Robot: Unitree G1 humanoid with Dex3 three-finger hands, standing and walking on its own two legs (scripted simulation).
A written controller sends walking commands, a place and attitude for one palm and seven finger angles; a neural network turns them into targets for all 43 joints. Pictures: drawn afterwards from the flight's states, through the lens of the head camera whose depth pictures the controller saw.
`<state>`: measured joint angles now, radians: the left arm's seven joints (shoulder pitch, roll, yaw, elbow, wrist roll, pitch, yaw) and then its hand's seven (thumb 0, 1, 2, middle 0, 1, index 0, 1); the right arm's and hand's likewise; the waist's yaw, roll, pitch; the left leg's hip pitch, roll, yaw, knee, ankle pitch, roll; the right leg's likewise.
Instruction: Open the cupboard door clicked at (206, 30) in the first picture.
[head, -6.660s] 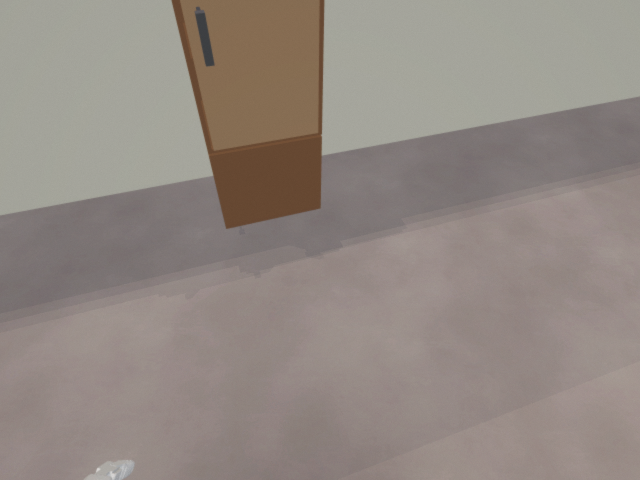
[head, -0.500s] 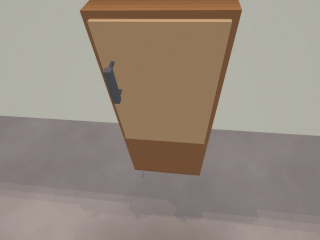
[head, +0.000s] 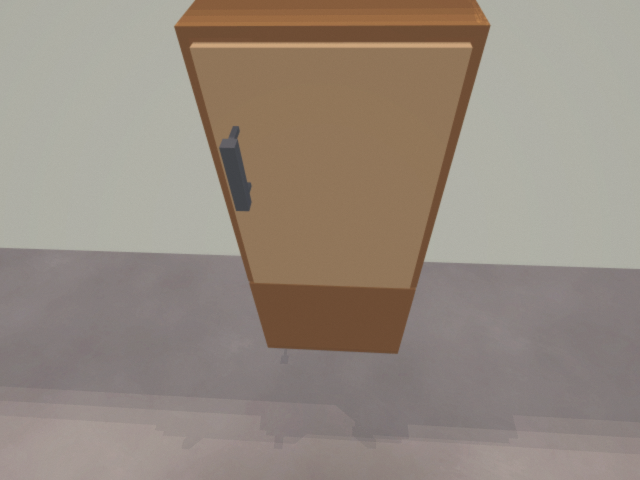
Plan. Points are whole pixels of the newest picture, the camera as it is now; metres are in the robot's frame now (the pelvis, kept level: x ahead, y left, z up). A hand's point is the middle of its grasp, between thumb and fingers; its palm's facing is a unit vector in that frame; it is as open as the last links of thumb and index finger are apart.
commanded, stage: look again from close up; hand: left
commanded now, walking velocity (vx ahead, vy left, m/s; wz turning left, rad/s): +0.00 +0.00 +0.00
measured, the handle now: (239, 169) +0.59 +0.18 +0.05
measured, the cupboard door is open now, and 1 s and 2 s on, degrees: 0 0 0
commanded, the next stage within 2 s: raise the hand with hooked fingers in 0.58 s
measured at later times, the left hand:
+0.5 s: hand out of the picture +0.02 +0.19 -0.17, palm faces +0.00 -0.97 -0.22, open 7.3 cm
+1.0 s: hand (187, 411) +0.20 +0.18 +0.00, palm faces +0.02 -1.00 -0.01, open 8.0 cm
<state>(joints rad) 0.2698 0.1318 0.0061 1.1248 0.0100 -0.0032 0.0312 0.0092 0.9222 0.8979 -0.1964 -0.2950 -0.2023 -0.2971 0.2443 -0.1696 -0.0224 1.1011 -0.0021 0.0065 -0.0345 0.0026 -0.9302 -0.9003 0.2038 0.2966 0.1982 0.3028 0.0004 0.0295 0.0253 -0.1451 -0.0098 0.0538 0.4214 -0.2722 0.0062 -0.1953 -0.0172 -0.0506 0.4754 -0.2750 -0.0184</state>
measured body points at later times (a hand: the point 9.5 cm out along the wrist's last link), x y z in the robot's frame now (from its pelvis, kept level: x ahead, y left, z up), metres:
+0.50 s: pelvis +0.00 +0.01 +0.00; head +0.01 -0.01 +0.45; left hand +0.02 +0.24 -0.15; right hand -0.01 -0.20 -0.17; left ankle -0.03 +0.11 -0.74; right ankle -0.01 -0.10 -0.74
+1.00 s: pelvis -0.02 -0.01 -0.04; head +0.00 +0.00 +0.41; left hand +0.19 +0.23 +0.01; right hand +0.18 -0.27 -0.08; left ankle -0.03 +0.11 -0.74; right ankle -0.01 -0.10 -0.74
